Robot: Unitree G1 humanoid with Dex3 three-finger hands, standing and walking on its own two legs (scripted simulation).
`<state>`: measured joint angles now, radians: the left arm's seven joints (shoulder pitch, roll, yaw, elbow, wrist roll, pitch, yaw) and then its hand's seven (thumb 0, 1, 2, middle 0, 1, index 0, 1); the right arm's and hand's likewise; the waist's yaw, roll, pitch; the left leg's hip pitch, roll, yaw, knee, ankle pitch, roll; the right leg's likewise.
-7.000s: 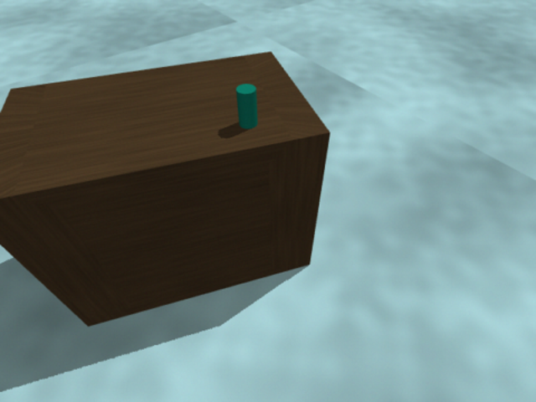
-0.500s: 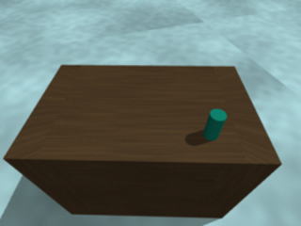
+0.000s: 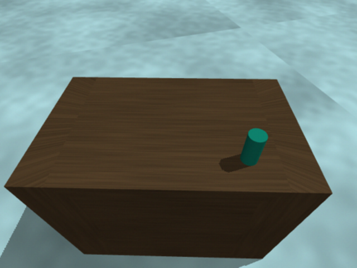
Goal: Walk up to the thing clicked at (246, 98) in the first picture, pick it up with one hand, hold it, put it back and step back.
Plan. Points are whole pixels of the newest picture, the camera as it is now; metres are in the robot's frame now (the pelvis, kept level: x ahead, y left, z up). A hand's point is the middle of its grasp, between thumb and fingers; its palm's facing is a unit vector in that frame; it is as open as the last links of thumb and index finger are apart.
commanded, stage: rise first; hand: right
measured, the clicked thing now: (253, 147) +0.47 -0.18 -0.03
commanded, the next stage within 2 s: go down in 1.56 s
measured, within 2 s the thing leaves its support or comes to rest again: neither
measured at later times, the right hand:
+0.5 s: hand (314, 264) +0.17 -0.26 -0.06, palm faces +0.28 +0.89 -0.36, open 16.3 cm
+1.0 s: hand (332, 251) +0.18 -0.26 +0.02, palm faces +0.33 +0.87 -0.37, open 17.7 cm
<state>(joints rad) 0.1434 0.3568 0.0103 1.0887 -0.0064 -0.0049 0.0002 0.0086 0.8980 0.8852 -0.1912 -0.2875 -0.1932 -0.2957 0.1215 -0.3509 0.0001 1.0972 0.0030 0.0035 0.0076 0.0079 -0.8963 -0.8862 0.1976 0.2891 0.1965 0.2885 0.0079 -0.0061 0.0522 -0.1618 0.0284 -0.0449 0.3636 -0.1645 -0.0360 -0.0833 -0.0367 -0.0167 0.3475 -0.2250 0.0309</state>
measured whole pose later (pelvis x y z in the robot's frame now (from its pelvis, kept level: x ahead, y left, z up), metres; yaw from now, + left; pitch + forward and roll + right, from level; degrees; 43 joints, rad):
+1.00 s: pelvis +0.01 +0.00 +0.00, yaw -3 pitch -3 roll +0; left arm 0.25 0.23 0.11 0.60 -0.02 -0.09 0.06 -0.01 -0.54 0.06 -0.05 -0.05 -0.05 -0.06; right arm 0.41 -0.29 -0.21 0.07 0.03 -0.13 -0.04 -0.01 0.60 -0.04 0.05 0.06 0.05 0.06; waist -0.03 -0.04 0.03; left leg -0.15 0.04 0.01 0.42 -0.22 -0.03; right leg -0.09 -0.03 0.04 0.41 -0.26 0.03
